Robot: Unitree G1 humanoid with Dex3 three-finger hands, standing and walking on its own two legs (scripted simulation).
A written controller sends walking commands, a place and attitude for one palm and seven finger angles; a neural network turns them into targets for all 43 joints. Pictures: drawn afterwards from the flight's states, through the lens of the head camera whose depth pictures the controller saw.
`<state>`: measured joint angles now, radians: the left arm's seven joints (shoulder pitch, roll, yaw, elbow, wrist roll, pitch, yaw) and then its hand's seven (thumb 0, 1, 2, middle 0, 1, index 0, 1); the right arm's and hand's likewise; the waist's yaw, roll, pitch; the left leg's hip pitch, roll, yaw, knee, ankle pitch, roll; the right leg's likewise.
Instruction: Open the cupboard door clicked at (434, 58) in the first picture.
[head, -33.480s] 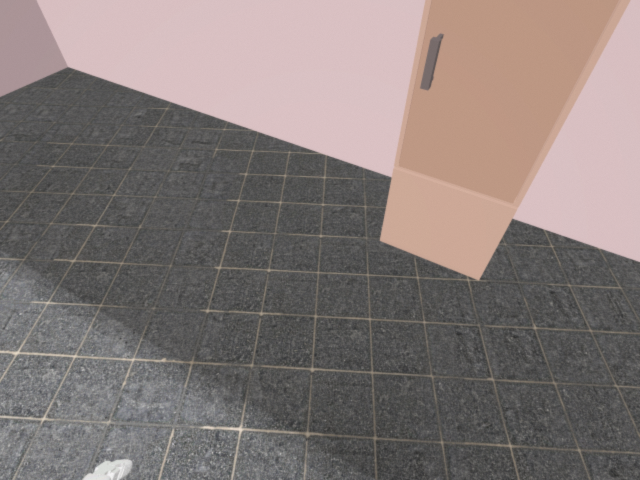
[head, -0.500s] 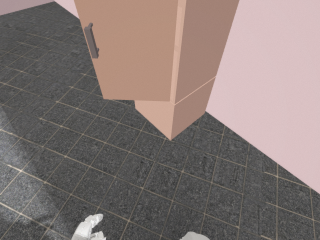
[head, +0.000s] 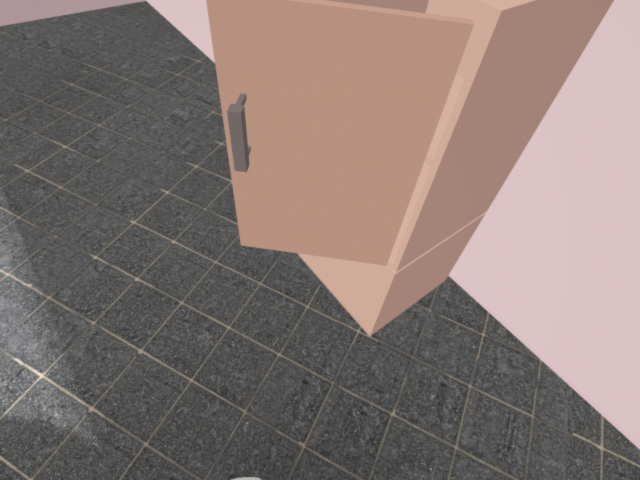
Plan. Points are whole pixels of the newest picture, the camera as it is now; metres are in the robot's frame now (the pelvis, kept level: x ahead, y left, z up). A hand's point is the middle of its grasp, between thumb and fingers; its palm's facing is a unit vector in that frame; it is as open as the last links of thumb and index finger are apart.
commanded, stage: come to a stop and stand still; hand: left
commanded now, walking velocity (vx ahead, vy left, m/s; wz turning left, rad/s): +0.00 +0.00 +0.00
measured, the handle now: (242, 133) +0.65 +0.21 +0.04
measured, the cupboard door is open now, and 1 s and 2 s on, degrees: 46 46 46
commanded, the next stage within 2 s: look again from close up in 1.20 s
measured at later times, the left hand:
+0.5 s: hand (209, 452) +0.17 +0.17 -0.15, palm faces -0.02 -0.96 -0.27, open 7.4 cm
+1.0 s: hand out of the picture +0.06 +0.25 -0.16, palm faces -0.01 -0.96 -0.28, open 7.4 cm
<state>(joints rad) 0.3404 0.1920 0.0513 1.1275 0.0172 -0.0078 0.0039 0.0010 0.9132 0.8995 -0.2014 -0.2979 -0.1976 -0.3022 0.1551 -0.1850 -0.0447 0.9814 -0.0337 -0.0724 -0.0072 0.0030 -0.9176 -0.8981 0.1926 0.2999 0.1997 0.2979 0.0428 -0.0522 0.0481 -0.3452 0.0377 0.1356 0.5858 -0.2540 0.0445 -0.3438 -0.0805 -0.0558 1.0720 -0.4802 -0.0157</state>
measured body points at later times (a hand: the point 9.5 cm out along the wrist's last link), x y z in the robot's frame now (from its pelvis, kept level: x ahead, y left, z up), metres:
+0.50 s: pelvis +0.07 -0.02 +0.01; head +0.13 -0.04 +0.45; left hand +0.17 +0.22 -0.13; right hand +0.08 -0.27 -0.16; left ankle +0.00 +0.10 -0.65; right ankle +0.06 -0.11 -0.73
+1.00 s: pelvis +0.04 +0.05 +0.00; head +0.03 +0.03 +0.45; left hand +0.06 +0.30 -0.13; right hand +0.13 -0.18 -0.14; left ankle +0.03 +0.11 -0.73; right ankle +0.06 -0.11 -0.73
